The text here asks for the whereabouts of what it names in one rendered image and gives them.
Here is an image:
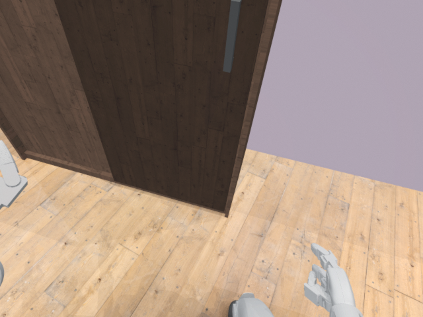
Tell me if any right robot hand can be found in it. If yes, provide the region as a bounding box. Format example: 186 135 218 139
304 243 356 312

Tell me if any wardrobe door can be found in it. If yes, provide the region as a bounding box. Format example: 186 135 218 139
54 0 268 211
0 0 111 173

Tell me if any right robot shin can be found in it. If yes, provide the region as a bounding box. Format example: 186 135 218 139
238 293 254 301

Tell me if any handle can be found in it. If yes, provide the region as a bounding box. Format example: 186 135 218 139
223 0 242 73

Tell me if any robot right thigh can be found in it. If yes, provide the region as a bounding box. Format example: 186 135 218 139
233 298 274 317

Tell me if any robot right forearm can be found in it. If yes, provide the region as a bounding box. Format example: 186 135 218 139
330 304 363 317

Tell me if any left robot hand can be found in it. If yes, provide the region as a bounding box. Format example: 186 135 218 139
0 140 28 209

